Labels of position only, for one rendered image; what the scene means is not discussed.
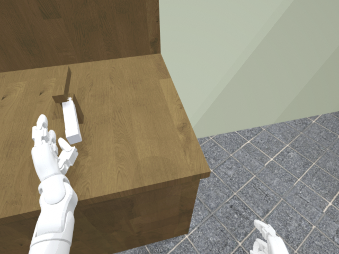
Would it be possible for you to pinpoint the counter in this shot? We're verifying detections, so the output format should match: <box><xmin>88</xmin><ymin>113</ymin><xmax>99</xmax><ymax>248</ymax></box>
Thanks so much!
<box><xmin>0</xmin><ymin>0</ymin><xmax>211</xmax><ymax>254</ymax></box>

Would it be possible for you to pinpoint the left robot forearm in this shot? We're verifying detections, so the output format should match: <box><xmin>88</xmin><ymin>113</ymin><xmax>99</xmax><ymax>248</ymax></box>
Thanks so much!
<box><xmin>29</xmin><ymin>174</ymin><xmax>78</xmax><ymax>254</ymax></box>

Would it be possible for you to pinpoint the right robot hand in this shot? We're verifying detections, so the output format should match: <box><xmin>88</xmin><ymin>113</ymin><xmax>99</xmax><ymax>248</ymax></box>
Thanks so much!
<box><xmin>250</xmin><ymin>220</ymin><xmax>289</xmax><ymax>254</ymax></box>

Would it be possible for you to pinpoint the left robot hand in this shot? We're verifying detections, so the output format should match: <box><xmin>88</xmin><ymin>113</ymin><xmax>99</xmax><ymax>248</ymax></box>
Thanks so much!
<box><xmin>31</xmin><ymin>114</ymin><xmax>78</xmax><ymax>182</ymax></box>

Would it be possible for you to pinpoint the tap lever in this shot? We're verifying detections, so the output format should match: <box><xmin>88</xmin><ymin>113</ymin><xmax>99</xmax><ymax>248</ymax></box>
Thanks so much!
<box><xmin>62</xmin><ymin>98</ymin><xmax>82</xmax><ymax>144</ymax></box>

